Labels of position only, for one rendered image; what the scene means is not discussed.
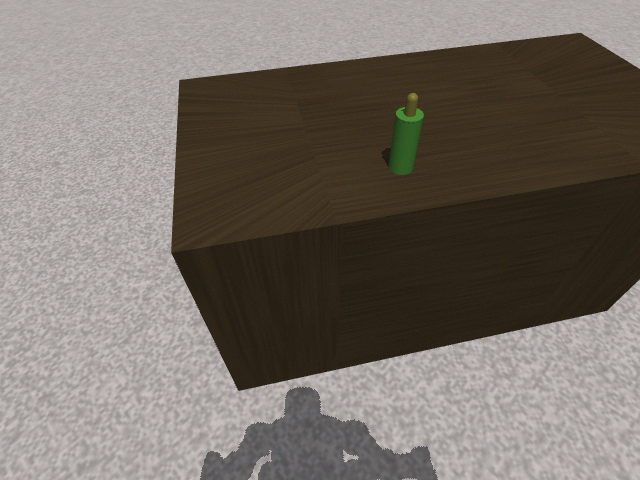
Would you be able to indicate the bottle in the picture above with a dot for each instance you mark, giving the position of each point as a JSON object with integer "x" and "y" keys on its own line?
{"x": 406, "y": 133}

